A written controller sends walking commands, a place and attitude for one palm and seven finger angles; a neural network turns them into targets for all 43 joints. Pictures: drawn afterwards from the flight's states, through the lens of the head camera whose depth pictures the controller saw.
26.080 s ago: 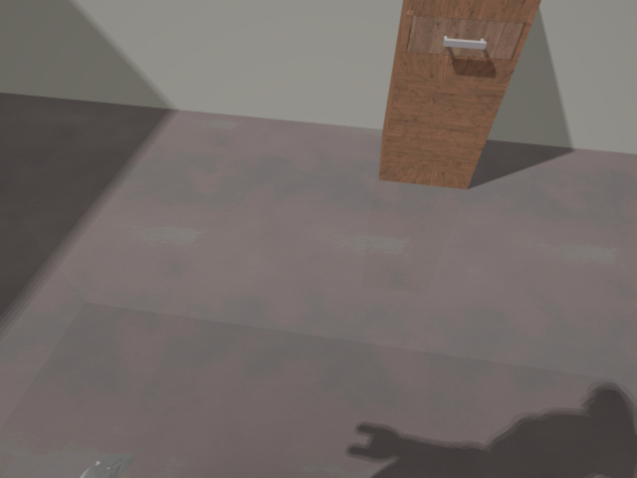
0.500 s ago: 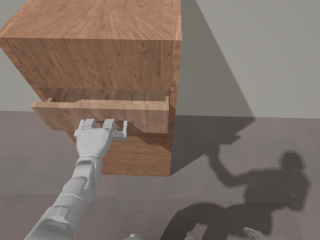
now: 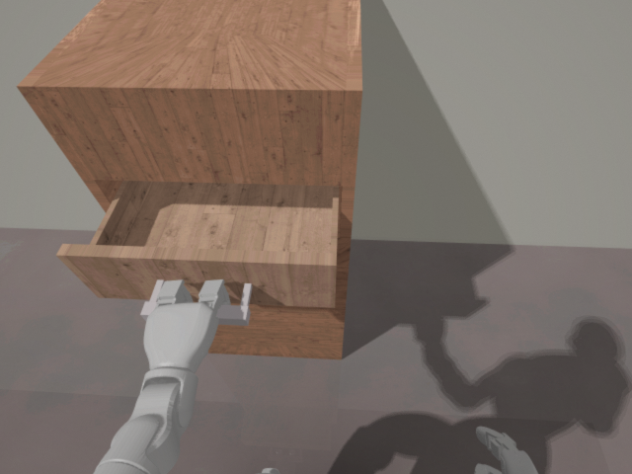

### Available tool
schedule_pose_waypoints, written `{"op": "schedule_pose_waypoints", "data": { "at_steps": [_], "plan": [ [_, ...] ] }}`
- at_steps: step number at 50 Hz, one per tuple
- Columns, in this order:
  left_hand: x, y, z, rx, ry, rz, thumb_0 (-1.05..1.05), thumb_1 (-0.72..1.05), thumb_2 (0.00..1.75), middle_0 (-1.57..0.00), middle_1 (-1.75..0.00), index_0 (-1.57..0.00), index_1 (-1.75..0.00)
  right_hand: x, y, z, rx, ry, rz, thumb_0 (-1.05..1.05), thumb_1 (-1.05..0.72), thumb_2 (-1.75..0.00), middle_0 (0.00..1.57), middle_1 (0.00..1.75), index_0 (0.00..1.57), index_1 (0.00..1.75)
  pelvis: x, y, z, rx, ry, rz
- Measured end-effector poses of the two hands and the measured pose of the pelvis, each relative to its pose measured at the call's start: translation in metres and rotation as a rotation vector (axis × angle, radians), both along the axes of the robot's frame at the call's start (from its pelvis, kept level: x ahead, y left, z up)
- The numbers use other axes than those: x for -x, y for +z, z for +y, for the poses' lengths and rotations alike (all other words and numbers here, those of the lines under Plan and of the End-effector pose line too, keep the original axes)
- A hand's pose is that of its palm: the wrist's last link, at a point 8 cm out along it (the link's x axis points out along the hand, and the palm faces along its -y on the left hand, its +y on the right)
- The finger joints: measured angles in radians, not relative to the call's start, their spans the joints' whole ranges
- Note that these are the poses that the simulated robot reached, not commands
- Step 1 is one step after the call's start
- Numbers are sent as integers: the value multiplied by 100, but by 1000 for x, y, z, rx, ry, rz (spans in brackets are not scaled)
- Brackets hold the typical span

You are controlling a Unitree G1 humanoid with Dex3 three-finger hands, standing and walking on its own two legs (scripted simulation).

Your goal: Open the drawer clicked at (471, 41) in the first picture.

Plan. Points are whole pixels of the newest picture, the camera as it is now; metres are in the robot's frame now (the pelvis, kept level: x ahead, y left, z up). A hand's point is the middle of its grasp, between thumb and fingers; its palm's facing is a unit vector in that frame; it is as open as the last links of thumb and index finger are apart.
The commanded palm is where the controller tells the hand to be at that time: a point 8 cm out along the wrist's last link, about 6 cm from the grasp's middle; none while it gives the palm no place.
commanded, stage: pull the drawer open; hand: left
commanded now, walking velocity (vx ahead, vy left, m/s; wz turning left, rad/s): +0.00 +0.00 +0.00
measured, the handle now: (199, 301) +0.35 +0.19 -0.02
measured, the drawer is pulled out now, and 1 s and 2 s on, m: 0.14 0.27 0.30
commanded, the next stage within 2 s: open the thumb to release the handle in 1.42 s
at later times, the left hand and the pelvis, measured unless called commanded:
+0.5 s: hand (190, 376) +0.25 +0.18 -0.04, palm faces -0.02 -0.11 -0.99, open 5.6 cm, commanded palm +0.21 +0.19 +0.01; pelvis -0.01 -0.01 +0.00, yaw +0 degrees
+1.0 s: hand (175, 439) +0.18 +0.18 -0.04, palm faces -0.01 -0.11 -0.99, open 5.7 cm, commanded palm +0.15 +0.19 +0.01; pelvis -0.01 -0.02 -0.02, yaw +1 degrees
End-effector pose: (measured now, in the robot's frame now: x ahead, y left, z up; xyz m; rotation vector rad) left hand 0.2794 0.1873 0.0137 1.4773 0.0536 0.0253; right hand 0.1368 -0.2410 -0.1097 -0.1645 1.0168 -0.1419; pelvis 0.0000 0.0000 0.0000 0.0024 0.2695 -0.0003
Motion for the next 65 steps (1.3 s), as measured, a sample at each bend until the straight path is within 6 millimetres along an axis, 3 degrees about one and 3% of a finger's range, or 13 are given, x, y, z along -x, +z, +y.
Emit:
{"op": "schedule_pose_waypoints", "data": {
  "at_steps": [23, 35, 47, 54, 65],
  "plan": [
    [40, 1, 0, 10, 19, 3, 2, 71, 82, -30, -135, -41, -135, -18, 2, 2, -13, 53, -71, 1, -91, -90, 20, 30, 20, 30, 7, -4, -8, -11, 0, -17],
    [83, 1, 1, 23, 30, -2, 3, 70, 81, -29, -135, -41, -135, -35, 3, 1, -17, 95, -107, 1, -91, -90, 20, 30, 20, 30, 3, -9, -9, -15, -2, -16],
    [115, 1, 1, 17, 54, -1, 3, 69, 82, -30, -135, -41, -135, -57, -2, 16, -53, 172, -170, 1, -91, -90, 20, 30, 20, 30, 9, -18, -13, -22, 7, -15],
    [128, 2, 1, 21, 65, 12, 3, 69, 81, -31, -135, -41, -135, -59, -2, 18, -67, 197, -190, 1, -91, -90, 20, 30, 20, 30, 11, -21, -18, -28, 8, -13],
    [152, 4, 2, 29, 67, 32, 3, 69, 79, -31, -135, -41, -135, -53, -10, 6, -45, 212, -175, 1, -91, -90, 20, 30, 20, 30, 13, -27, -24, -35, 8, 0]
  ]
}}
